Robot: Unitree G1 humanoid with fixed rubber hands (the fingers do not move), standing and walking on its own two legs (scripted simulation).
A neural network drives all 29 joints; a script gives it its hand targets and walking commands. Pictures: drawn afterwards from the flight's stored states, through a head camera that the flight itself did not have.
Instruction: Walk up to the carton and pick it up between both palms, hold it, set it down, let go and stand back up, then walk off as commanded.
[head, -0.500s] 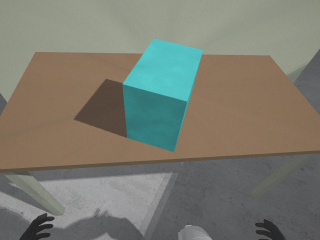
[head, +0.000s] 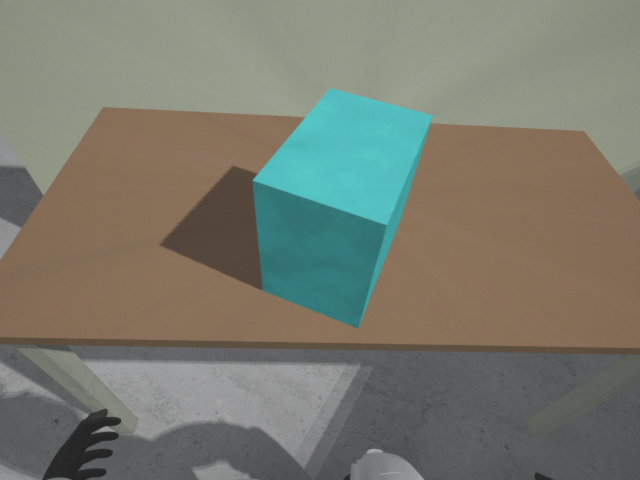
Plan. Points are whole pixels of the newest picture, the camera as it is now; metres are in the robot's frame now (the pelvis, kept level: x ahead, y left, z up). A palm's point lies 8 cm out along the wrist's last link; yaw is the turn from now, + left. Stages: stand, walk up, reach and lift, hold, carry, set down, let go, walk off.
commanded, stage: walk up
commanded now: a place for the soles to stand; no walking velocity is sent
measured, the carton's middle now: (343, 207) +0.51 -0.03 +0.03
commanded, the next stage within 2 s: reach and lift in 1.24 s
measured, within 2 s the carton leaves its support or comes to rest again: neither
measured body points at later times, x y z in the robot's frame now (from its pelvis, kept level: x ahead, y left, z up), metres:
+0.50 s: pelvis +0.00 -0.01 +0.01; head +0.01 +0.01 +0.46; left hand +0.16 +0.29 -0.08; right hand +0.11 -0.31 -0.07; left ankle +0.00 +0.12 -0.71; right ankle +0.05 -0.16 -0.71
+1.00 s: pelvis +0.01 +0.00 +0.01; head +0.02 +0.02 +0.46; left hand +0.16 +0.29 -0.08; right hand +0.12 -0.30 -0.06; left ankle +0.00 +0.12 -0.71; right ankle +0.05 -0.16 -0.71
